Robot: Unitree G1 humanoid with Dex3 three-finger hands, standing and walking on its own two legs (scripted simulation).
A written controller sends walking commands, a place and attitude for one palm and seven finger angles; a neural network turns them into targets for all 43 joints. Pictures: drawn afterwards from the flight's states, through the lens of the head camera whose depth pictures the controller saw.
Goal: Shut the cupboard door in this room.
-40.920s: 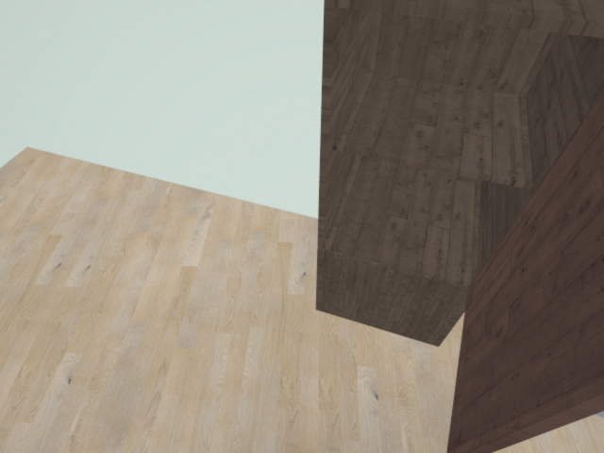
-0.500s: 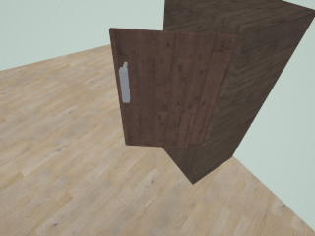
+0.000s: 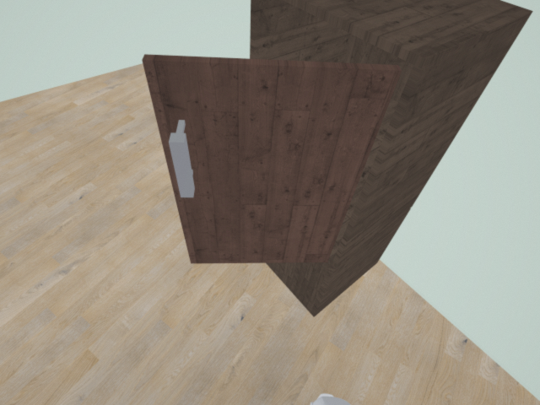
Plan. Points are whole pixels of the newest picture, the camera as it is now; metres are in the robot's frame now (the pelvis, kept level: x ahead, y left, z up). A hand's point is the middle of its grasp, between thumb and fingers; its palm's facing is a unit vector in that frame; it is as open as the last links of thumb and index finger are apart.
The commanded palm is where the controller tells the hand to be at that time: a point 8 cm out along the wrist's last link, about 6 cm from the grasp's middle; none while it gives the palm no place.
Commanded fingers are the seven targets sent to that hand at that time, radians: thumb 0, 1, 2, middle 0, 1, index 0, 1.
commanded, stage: shuffle to correct the standing spot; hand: left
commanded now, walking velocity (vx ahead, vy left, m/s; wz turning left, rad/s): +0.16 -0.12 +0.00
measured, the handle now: (184, 159) +0.51 +0.17 +0.06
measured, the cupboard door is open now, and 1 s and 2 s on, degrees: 53 53 53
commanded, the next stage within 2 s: come to a stop and stand still in 0.08 s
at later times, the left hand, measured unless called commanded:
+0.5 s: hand out of the picture +0.10 +0.14 -0.20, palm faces +0.11 -0.98 -0.16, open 7.2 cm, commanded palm none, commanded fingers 0.00 0.90 0.90 -0.20 -0.30 -0.20 -0.30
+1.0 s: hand out of the picture +0.06 +0.15 -0.19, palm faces +0.07 -0.98 -0.17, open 7.4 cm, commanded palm none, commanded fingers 0.00 0.90 0.90 -0.20 -0.30 -0.20 -0.30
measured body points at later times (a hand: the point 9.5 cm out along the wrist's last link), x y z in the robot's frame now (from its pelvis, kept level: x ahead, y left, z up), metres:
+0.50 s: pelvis +0.08 -0.03 -0.01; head +0.09 -0.01 +0.43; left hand +0.09 +0.19 -0.18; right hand +0.15 -0.26 -0.15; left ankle +0.10 +0.05 -0.75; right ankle +0.09 -0.16 -0.75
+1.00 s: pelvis +0.05 -0.02 -0.01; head +0.06 -0.01 +0.44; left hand +0.05 +0.20 -0.17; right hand +0.09 -0.26 -0.16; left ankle +0.10 +0.05 -0.75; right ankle +0.09 -0.16 -0.75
